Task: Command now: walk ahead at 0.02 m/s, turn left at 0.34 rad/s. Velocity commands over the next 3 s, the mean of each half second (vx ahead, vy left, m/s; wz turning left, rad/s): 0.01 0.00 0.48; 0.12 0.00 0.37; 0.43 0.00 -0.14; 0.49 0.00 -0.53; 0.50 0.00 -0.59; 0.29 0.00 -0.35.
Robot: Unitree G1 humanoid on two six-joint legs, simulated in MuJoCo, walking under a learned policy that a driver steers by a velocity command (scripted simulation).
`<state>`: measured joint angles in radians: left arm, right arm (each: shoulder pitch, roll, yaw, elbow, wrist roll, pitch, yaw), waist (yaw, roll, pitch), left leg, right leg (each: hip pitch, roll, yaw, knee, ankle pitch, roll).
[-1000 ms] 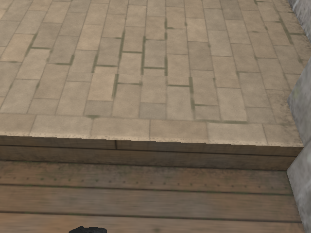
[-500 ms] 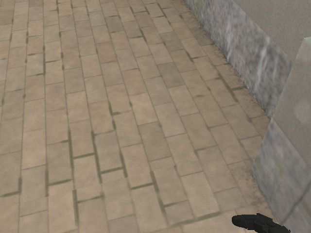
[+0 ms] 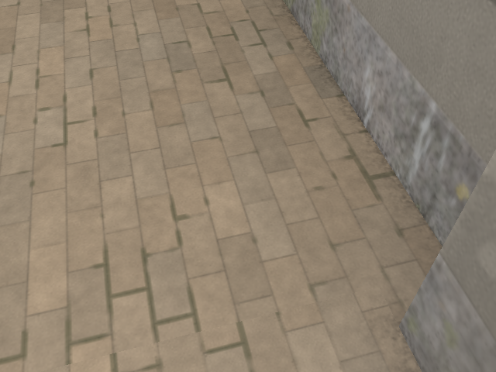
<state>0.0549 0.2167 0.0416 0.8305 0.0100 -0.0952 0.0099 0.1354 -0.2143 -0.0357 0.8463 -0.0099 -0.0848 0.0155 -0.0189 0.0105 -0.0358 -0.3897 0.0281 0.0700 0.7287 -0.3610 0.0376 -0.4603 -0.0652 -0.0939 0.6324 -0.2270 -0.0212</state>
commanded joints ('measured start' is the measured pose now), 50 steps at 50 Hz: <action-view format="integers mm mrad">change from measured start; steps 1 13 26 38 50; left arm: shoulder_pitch -108 -61 48 62 369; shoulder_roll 161 129 73 -23 15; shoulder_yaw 52 55 8 -40 -50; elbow -94 -176 -256 -250 36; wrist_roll -3 27 4 6 64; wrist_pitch -19 32 48 32 -3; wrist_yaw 52 60 11 -61 -96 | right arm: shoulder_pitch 106 56 66 9 -24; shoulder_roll -50 -103 -182 -150 -84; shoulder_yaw -25 -27 -67 -75 -47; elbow -51 -163 -213 -171 -93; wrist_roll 1 -22 8 -34 -42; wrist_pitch -6 -2 -15 12 68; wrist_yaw -9 4 -9 -60 4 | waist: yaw -39 25 -9 0 59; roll -129 68 114 -99 -160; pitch -137 -116 -120 -84 29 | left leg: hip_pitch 37 289 191 -434 -756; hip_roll -10 189 164 -114 -58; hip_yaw -4 -398 -611 -237 -182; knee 13 -299 -240 736 873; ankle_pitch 35 673 657 71 248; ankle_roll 34 285 262 -114 7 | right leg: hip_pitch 184 -288 -47 325 433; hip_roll -260 87 72 -140 -247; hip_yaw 271 144 97 231 230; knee -260 753 185 -332 -502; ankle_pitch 217 -149 -205 135 -110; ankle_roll -237 139 131 -219 -309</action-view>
